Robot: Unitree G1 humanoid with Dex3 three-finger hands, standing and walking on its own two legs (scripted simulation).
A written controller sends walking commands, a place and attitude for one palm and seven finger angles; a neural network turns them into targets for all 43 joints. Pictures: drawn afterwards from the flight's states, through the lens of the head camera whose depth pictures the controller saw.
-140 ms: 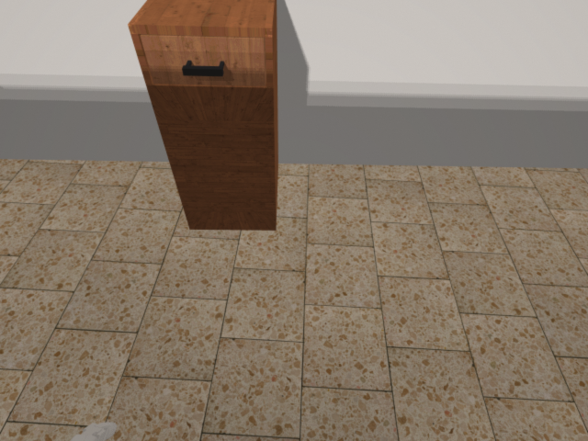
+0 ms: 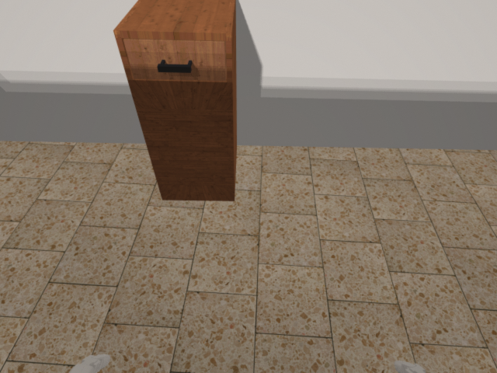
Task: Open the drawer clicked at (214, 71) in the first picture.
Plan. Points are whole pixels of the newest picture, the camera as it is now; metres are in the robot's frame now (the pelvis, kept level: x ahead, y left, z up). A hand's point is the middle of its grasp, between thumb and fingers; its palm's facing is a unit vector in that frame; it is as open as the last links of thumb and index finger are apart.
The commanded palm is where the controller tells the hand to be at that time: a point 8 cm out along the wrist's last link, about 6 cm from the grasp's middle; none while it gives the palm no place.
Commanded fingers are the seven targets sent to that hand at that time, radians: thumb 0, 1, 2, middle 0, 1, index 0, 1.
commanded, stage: stand and wait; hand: left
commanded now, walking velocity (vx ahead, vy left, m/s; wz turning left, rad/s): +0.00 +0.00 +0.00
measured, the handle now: (175, 65) +1.05 +0.32 +0.00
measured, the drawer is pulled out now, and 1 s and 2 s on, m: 0.00 0.00 0.00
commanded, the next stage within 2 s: look at it before walking up in 0.68 s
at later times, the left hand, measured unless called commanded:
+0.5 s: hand out of the picture +0.05 +0.23 -0.15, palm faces -0.04 -0.94 -0.33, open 7.4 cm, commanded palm none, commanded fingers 0.00 0.90 0.90 -0.20 -0.30 -0.20 -0.30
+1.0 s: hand out of the picture +0.06 +0.22 -0.15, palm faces -0.04 -0.94 -0.33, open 7.4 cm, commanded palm none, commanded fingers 0.00 0.90 0.90 -0.20 -0.30 -0.20 -0.30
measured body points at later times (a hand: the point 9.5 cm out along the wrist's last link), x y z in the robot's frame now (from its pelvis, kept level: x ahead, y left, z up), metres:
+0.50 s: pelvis -0.02 -0.02 +0.01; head -0.01 -0.02 +0.46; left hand +0.05 +0.28 -0.13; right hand +0.05 -0.32 -0.13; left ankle -0.02 +0.11 -0.74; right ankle -0.02 -0.14 -0.74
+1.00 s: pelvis -0.02 -0.02 +0.01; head -0.02 -0.02 +0.46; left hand +0.07 +0.27 -0.13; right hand +0.06 -0.32 -0.13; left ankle -0.02 +0.11 -0.74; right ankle -0.02 -0.14 -0.74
